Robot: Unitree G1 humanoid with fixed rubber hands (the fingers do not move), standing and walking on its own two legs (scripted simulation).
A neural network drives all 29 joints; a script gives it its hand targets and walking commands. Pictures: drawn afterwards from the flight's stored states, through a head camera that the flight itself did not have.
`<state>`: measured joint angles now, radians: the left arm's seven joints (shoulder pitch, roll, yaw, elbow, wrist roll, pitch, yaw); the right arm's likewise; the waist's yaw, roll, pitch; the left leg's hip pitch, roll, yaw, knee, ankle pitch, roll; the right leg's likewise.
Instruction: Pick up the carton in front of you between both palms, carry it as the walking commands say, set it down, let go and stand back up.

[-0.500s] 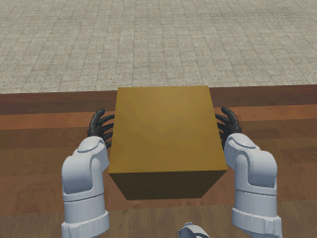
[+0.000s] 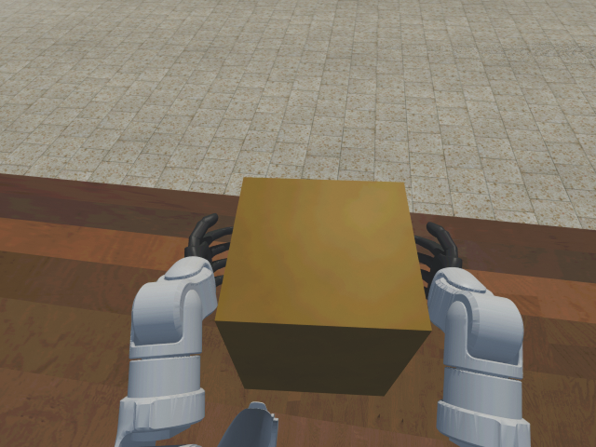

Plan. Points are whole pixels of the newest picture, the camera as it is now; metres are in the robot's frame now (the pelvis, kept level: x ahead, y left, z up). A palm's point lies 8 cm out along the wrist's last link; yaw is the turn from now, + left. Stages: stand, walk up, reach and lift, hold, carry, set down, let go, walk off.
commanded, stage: carry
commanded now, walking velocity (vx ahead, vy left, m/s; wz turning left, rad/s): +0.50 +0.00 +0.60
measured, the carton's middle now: (318, 293) +0.34 +0.01 +0.01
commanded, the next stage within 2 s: none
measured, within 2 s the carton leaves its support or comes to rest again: neither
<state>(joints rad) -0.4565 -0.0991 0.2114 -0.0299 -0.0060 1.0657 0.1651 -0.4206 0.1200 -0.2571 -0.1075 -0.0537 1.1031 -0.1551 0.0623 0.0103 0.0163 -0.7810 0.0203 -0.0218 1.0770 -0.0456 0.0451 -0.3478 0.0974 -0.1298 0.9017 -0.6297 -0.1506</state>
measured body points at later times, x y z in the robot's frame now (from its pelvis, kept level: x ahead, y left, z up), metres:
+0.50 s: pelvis +0.39 -0.01 -0.16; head +0.41 +0.01 +0.29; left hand +0.68 +0.20 -0.10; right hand +0.75 -0.09 -0.09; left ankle +0.24 +0.04 -0.81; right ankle +0.56 -0.10 -0.87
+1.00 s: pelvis +0.80 +0.05 -0.36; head +0.79 +0.04 +0.09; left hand +1.14 +0.20 -0.25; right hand +1.13 -0.11 -0.26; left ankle +0.88 +0.14 -1.08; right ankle +0.60 -0.07 -0.87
